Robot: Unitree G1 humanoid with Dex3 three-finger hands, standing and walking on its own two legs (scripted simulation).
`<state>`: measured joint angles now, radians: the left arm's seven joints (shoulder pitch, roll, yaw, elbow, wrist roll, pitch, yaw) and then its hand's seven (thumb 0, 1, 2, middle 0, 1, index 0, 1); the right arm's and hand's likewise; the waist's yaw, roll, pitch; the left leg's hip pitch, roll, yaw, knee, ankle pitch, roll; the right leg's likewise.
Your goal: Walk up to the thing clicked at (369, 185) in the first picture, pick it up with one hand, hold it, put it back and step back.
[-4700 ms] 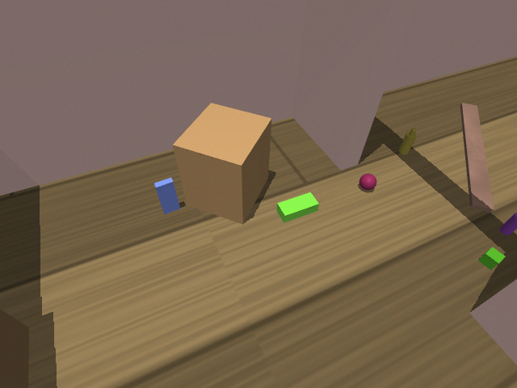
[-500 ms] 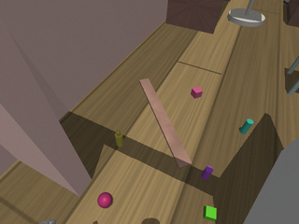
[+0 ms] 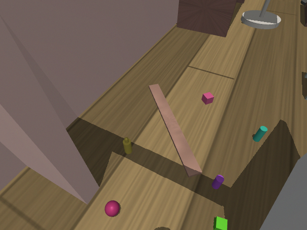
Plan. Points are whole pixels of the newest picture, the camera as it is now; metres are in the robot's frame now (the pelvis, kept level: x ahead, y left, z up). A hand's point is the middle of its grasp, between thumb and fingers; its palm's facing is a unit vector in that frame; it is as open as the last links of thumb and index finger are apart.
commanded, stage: walk up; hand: left
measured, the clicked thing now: (112, 208) +0.38 +0.26 -0.74
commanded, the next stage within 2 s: stand in 0.34 s
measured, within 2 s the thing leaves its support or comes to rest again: neither
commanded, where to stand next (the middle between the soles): +0.03 +0.02 m, yaw -1 degrees
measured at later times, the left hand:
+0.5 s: hand out of the picture +0.10 +0.25 -0.15, palm faces -0.01 -0.94 -0.34, open 7.4 cm
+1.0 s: hand out of the picture +0.08 +0.23 -0.15, palm faces -0.02 -0.94 -0.35, open 7.4 cm
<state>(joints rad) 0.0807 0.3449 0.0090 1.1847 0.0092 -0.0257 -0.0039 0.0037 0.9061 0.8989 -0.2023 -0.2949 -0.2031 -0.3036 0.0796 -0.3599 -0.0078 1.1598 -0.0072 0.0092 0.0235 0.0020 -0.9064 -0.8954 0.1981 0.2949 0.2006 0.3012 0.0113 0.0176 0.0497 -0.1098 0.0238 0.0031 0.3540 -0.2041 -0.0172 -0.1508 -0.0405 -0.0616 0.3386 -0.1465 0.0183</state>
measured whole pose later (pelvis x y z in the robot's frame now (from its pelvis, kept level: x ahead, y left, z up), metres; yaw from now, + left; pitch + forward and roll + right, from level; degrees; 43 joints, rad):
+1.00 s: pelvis +0.00 -0.02 +0.00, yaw +0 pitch -2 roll +0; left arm 0.11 0.35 0.00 1.15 0.00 -0.01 -0.01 0.00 0.91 0.90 -0.20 -0.29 -0.20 -0.30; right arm 0.10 -0.35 0.00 1.15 -0.02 0.00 0.01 0.00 -0.91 -0.90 0.20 0.29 0.20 0.30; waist 0.00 0.01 0.04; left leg -0.08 0.05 0.00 0.31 -0.19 -0.05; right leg -0.14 -0.01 -0.07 0.33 -0.15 -0.01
